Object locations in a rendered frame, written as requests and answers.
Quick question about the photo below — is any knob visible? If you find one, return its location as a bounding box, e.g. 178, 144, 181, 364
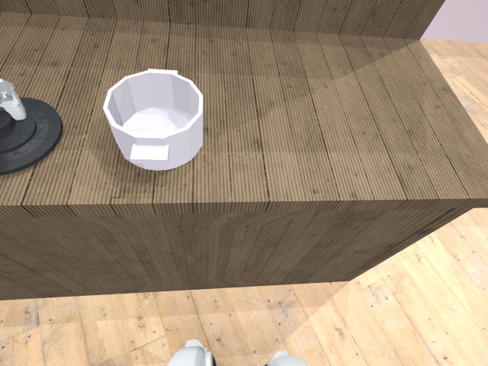
0, 111, 16, 135

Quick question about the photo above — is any robot left thigh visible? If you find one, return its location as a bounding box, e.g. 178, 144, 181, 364
167, 346, 213, 366

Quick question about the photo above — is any left robot hand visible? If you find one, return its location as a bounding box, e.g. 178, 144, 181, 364
0, 79, 27, 120

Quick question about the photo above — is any table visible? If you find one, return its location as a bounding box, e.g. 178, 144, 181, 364
0, 0, 488, 300

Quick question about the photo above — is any pot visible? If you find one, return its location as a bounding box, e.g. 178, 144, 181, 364
103, 69, 204, 171

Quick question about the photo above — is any left robot shin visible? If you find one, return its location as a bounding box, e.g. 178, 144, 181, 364
185, 340, 205, 349

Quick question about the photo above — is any lid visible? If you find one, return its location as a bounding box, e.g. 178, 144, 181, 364
0, 97, 63, 175

